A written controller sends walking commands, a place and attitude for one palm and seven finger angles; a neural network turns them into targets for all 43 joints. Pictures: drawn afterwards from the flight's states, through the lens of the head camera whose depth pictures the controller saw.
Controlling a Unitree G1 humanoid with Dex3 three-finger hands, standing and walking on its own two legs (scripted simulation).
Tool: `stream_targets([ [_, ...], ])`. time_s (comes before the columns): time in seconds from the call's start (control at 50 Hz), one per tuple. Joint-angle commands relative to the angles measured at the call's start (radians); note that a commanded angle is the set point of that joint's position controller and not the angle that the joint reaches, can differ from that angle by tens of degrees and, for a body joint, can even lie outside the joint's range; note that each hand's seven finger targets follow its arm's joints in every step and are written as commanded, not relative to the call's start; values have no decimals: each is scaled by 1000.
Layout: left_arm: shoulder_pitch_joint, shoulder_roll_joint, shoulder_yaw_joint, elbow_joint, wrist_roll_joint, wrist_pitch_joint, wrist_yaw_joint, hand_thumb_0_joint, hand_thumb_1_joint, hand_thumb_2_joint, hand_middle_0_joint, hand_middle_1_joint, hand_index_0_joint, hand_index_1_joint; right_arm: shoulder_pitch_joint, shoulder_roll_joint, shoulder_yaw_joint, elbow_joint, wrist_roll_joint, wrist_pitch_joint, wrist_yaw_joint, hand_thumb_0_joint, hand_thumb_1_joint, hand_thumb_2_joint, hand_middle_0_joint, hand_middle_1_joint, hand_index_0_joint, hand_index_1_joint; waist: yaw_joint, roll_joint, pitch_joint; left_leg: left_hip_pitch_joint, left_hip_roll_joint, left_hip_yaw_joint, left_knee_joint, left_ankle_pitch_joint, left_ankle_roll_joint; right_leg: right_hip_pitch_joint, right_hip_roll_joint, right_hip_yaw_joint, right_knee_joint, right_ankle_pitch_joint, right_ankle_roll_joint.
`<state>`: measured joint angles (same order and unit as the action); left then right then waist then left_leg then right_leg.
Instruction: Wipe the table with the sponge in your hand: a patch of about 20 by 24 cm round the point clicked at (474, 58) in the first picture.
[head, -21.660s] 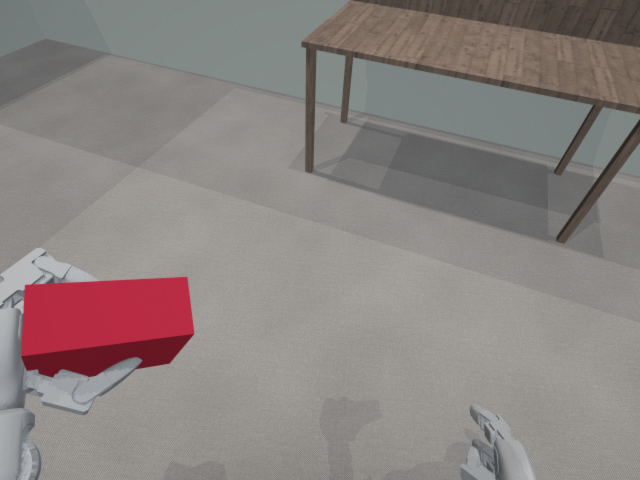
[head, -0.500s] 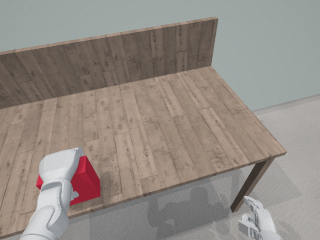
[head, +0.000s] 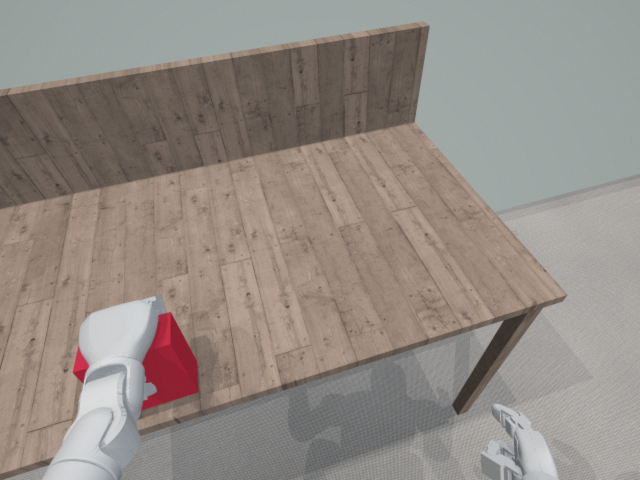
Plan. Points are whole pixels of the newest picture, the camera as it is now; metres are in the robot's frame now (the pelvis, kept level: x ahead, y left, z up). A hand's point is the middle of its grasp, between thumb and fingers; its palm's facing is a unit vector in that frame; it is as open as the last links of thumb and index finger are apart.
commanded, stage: lower the sponge onto the table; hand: left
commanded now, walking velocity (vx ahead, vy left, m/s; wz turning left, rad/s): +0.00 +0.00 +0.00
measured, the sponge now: (148, 373) +0.25 +0.29 -0.06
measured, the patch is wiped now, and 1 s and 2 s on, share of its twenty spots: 0.00 0.15 0.45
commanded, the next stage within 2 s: wipe forward along the first lane in 0.62 s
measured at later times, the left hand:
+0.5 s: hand (138, 364) +0.25 +0.30 -0.03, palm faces -0.11 -0.06 -0.99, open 9.9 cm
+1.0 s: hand (139, 346) +0.28 +0.31 -0.03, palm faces -0.13 -0.01 -0.99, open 9.9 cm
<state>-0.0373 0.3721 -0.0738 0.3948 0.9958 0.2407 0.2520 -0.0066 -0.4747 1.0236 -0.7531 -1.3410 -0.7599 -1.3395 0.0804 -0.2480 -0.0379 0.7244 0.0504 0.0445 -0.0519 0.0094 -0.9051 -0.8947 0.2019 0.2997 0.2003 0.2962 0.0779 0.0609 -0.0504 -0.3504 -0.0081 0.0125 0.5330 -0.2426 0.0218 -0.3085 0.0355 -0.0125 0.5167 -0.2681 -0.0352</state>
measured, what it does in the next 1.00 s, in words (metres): stands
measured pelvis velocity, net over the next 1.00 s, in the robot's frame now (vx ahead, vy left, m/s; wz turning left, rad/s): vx -0.02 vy -0.01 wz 0.02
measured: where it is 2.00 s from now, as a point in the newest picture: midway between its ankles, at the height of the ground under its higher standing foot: outside the picture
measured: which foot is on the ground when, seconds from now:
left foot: down 0.00-1.00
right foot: down 0.00-1.00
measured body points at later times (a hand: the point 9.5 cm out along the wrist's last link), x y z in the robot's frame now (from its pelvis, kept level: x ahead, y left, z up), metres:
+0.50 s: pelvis +0.00 +0.00 -0.01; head +0.01 -0.02 +0.44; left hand +0.25 +0.29 +0.03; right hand +0.20 -0.23 -0.11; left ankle +0.02 +0.11 -0.73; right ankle +0.00 -0.10 -0.73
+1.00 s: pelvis -0.02 -0.01 -0.01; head +0.01 -0.02 +0.43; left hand +0.28 +0.30 +0.03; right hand +0.15 -0.25 -0.13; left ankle +0.02 +0.11 -0.73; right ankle +0.00 -0.10 -0.73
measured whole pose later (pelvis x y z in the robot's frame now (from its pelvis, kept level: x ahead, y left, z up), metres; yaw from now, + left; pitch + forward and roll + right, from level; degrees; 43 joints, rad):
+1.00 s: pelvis -0.02 -0.01 -0.01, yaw +1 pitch +8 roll -1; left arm -0.24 0.40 -0.04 0.68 1.03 0.19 0.31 0.00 -0.48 1.03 -0.76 -1.34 -0.77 -1.34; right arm 0.13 -0.25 -0.04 0.73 0.06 0.08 -0.06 0.01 -0.91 -0.89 0.20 0.30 0.20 0.30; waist 0.05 0.06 -0.09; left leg -0.54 0.00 -0.01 0.67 -0.27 0.01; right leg -0.49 0.04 -0.04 0.65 -0.30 -0.04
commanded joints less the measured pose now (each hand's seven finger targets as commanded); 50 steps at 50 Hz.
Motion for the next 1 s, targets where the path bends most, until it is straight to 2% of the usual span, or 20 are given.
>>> stream_targets([
  [0.0, -194, 214, 101, -173, 20, 8, 50, 0, 100, 1300, -1200, -1600, -1200, -1600, -144, -125, -31, -152, 5, -39, -3, 0, -900, -900, 200, 300, 200, 300, 5, -38, -241, 130, -15, -71, -37, 202, 15, 52, -9, 81, -60, 252, -39],
  [0.02, -199, 256, 144, -172, 17, 12, 54, 0, 100, 1300, -1200, -1600, -1200, -1600, -144, -133, -32, -145, 4, -34, -6, 0, -900, -900, 200, 300, 200, 300, 12, -30, -230, 123, -16, -80, -44, 189, 12, 49, -2, 92, -61, 225, -43],
  [0.04, -220, 195, 85, -193, 14, 10, 53, 0, 100, 1300, -1200, -1600, -1200, -1600, -136, -124, -32, -157, 5, -35, -6, 0, -900, -900, 200, 300, 200, 300, -2, -24, -243, 127, -13, -69, -39, 186, 17, 50, -7, 68, -56, 225, -37],
  [0.12, -207, 248, 137, -203, 27, -1, 67, 0, 100, 1300, -1200, -1600, -1200, -1600, -142, -129, -36, -155, 0, -37, -6, 0, -900, -900, 200, 300, 200, 300, 12, -17, -263, 134, -15, -77, -27, 199, 16, 46, -3, 93, -49, 240, -42],
  [0.14, -200, 210, 104, -209, 23, -6, 68, 0, 100, 1300, -1200, -1600, -1200, -1600, -130, -122, -39, -159, 1, -39, -7, 0, -900, -900, 200, 300, 200, 300, 0, -7, -266, 135, -13, -68, -20, 202, 20, 46, -6, 71, -43, 245, -38],
  [0.22, -192, 223, 120, -196, 30, -8, 81, 0, 100, 1300, -1200, -1600, -1200, -1600, -134, -126, -40, -151, 0, -38, -2, 0, -900, -900, 200, 300, 200, 300, 1, -3, -247, 132, -9, -86, -15, 202, 13, 10, 1, 82, -38, 224, -43],
  [0.24, -220, 173, 69, -201, 25, -10, 80, 0, 100, 1300, -1200, -1600, -1200, -1600, -127, -119, -39, -154, 1, -38, -3, 0, -900, -900, 200, 300, 200, 300, -16, -1, -237, 134, -5, -77, -12, 191, 16, -4, -3, 61, -36, 215, -39],
  [0.32, -228, 234, 124, -168, 30, -10, 88, 0, 100, 1300, -1200, -1600, -1200, -1600, -130, -128, -38, -146, 0, -34, -7, 0, -900, -900, 200, 300, 200, 300, -4, -17, -239, 113, -13, -80, -10, 160, 17, -4, -1, 87, -40, 192, -41],
  [0.4, -242, 172, 64, -133, 41, -12, 93, 0, 100, 1300, -1200, -1600, -1200, -1600, -118, -118, -39, -148, 2, -34, -3, 0, -900, -900, 200, 300, 200, 300, -19, -10, -227, 104, -9, -74, 0, 151, 16, -35, -4, 62, -29, 175, -39],
  [0.42, -230, 219, 118, -125, 36, -11, 97, 0, 100, 1300, -1200, -1600, -1200, -1600, -116, -127, -42, -141, 2, -32, -5, 0, -900, -900, 200, 300, 200, 300, -8, -21, -235, 103, -7, -85, -5, 147, 13, -29, 3, 72, -29, 162, -44],
  [0.5, -237, 139, 38, -94, 40, -2, 94, 0, 100, 1300, -1200, -1600, -1200, -1600, -116, -119, -40, -151, 4, -27, 0, 0, -900, -900, 200, 300, 200, 300, -24, -51, -225, 85, -7, -81, 6, 133, 15, -54, -1, 55, -22, 154, -37],
  [0.62, -272, 224, 112, -24, 38, -3, 92, 0, 100, 1300, -1200, -1600, -1200, -1600, -101, -131, -36, -140, 7, -15, -12, 0, -900, -900, 200, 300, 200, 300, -18, -51, -221, 42, -16, -77, 8, 70, 17, -59, 2, 75, -25, 95, -39],
  [0.64, -276, 162, 56, -36, 37, -10, 89, 0, 100, 1300, -1200, -1600, -1200, -1600, -94, -121, -37, -149, 7, -16, -11, 0, -900, -900, 200, 300, 200, 300, -26, -39, -235, 47, -17, -66, 17, 75, 21, -56, -3, 57, -20, 107, -34],
  [0.68, -264, 162, 58, -3, 44, -12, 88, 0, 100, 1300, -1200, -1600, -1200, -1600, -87, -123, -37, -146, 6, -17, -8, 0, -900, -900, 200, 300, 200, 300, -30, -77, -222, 32, -15, -67, 26, 76, 22, -70, -2, 64, -18, 120, -34],
  [0.72, -264, 230, 123, 30, 39, -11, 92, 0, 100, 1300, -1200, -1600, -1200, -1600, -86, -135, -36, -138, 8, -9, -11, 0, -900, -900, 200, 300, 200, 300, -22, -82, -202, 1, -20, -70, 23, 51, 20, -72, 0, 82, -22, 100, -36],
  [0.74, -313, 192, 78, 19, 38, -18, 90, 0, 100, 1300, -1200, -1600, -1200, -1600, -72, -128, -36, -142, 9, -9, -14, 0, -900, -900, 200, 300, 200, 300, -41, -70, -213, -2, -18, -60, 30, 45, 24, -74, -3, 61, -13, 94, -30],
  [0.82, -369, 266, 138, 96, 53, -28, 98, 0, 100, 1300, -1200, -1600, -1200, -1600, -58, -137, -37, -125, 10, -6, -22, 0, -900, -900, 200, 300, 200, 300, -39, -82, -202, -45, -23, -60, 40, 9, 24, -99, -4, 83, -15, 56, -30],
  [0.84, -398, 227, 92, 104, 54, -32, 95, 0, 100, 1300, -1200, -1600, -1200, -1600, -46, -131, -36, -128, 12, -5, -24, 0, -900, -900, 200, 300, 200, 300, -54, -71, -202, -44, -21, -51, 50, 3, 27, -110, -7, 64, -10, 52, -26],
  [0.92, -438, 251, 111, 201, 58, -37, 93, 0, 100, 1300, -1200, -1600, -1200, -1600, -30, -139, -38, -117, 16, 0, -24, 0, -900, -900, 200, 300, 200, 300, -57, -78, -194, -81, -20, -57, 59, -34, 24, -155, -5, 70, -6, -3, -27],
  [0.98, -469, 218, 70, 231, 54, -54, 88, 0, 100, 1300, -1200, -1600, -1200, -1600, -5, -137, -40, -122, 17, 0, -21, 0, -900, -900, 200, 300, 200, 300, -68, -86, -233, -93, -17, -49, 82, -27, 27, -158, -9, 59, 9, 18, -23],
])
